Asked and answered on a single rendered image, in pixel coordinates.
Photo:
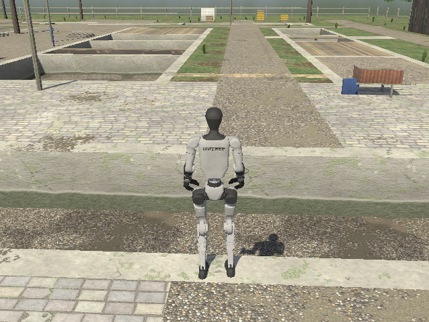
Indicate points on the robot right hand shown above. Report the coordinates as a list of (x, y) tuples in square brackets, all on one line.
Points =
[(240, 185)]

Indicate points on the robot left upper arm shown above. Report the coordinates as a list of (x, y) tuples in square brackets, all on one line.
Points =
[(190, 153)]

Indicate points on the robot foot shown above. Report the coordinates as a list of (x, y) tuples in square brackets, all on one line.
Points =
[(230, 271), (202, 273)]

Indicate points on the right robot foot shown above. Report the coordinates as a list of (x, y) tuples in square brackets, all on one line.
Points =
[(230, 271)]

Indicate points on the robot right forearm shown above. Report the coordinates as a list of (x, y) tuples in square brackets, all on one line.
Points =
[(240, 175)]

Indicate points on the robot right upper arm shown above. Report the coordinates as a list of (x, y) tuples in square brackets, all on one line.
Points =
[(235, 143)]

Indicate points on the robot left forearm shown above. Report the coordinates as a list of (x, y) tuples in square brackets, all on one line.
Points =
[(187, 175)]

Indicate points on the robot left hand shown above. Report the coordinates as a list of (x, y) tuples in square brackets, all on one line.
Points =
[(186, 184)]

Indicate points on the left robot foot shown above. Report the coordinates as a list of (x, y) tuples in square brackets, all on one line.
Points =
[(202, 273)]

